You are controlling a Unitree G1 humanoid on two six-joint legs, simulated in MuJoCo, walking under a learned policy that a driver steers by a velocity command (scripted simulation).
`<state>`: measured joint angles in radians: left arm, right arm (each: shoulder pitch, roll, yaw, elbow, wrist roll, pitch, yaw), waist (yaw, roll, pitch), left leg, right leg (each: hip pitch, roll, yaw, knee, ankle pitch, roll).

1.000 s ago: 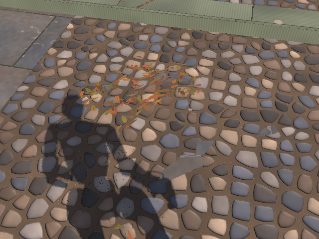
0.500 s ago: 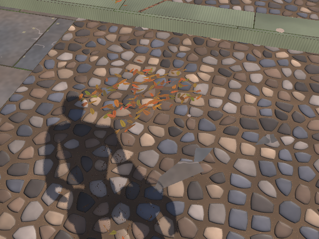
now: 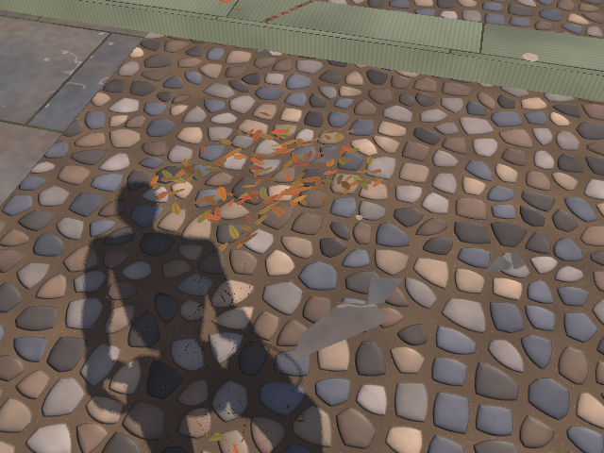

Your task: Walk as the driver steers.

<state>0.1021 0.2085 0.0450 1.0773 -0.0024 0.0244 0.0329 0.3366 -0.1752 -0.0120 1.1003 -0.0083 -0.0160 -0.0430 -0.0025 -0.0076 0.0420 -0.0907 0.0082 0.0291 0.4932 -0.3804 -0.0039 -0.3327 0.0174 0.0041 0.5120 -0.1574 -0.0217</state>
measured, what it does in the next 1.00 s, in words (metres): walks ahead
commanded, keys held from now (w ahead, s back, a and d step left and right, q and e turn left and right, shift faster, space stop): no key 0.48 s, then w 0.52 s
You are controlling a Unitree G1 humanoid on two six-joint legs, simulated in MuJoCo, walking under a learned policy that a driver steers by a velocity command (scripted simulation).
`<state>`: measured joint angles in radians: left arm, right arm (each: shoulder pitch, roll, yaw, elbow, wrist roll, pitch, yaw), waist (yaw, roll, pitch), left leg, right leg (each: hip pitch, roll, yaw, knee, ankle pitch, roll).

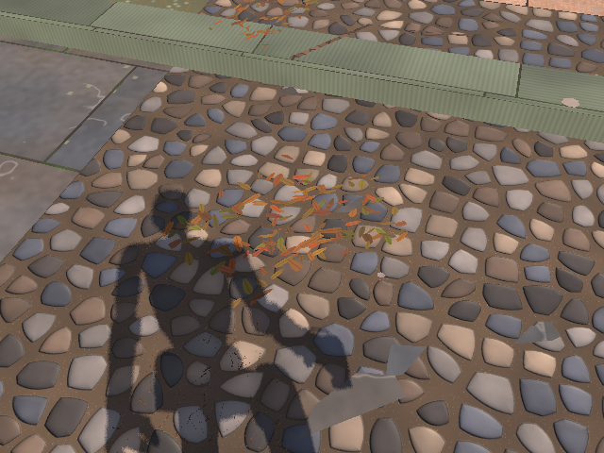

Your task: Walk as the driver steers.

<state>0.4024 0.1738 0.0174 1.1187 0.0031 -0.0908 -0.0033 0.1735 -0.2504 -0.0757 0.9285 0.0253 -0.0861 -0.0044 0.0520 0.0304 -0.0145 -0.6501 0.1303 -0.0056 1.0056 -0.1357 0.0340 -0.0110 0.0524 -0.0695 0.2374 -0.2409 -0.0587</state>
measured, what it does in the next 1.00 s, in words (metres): walks ahead, turning right: left foot, then right foot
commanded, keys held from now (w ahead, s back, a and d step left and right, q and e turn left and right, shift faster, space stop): w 0.04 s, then w+e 0.60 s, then e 0.36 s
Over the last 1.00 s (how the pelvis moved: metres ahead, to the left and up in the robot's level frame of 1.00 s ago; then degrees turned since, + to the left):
0.16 -0.03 0.01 0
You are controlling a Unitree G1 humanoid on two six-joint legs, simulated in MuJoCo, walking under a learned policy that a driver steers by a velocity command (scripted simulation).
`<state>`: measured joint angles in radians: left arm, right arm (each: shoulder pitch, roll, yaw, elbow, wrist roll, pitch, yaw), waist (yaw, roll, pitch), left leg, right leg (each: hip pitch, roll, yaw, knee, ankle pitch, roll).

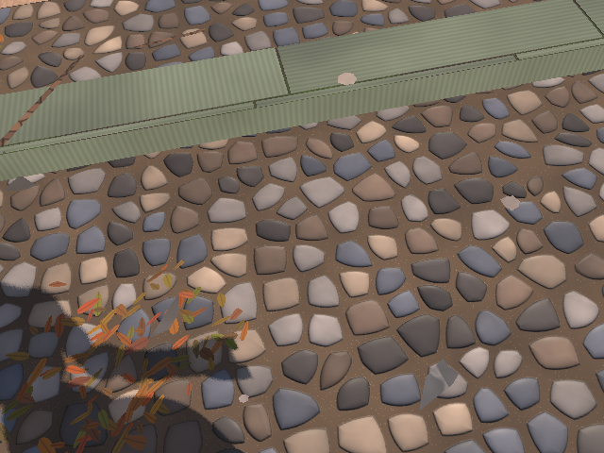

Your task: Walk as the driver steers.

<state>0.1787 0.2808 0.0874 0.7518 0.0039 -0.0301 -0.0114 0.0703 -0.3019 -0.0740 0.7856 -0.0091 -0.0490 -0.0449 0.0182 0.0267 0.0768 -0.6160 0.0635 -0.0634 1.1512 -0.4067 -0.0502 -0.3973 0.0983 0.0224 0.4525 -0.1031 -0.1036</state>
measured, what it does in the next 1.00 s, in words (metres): walks ahead: left foot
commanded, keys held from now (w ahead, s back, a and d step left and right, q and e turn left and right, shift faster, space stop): no key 0.98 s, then w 0.02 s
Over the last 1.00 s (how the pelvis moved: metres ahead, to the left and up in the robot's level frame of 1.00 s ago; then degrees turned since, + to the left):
0.48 -0.05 -0.01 -29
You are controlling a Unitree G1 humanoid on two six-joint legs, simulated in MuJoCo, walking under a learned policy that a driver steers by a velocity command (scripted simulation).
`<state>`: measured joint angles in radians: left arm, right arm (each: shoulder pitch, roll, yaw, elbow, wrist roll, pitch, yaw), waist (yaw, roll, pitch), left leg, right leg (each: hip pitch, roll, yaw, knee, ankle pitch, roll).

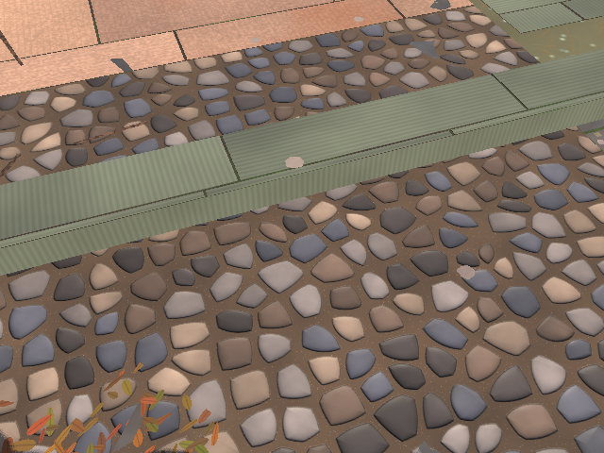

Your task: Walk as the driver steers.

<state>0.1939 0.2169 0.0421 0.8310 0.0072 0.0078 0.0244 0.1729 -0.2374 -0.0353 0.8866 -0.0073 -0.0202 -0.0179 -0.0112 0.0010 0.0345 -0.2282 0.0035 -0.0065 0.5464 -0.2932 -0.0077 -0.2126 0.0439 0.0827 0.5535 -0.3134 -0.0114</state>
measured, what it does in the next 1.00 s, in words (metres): walks ahead: right foot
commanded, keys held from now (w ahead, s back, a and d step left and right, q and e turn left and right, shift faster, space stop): w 1.00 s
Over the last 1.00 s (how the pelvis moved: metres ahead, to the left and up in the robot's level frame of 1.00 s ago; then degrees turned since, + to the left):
0.10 0.05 0.00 -6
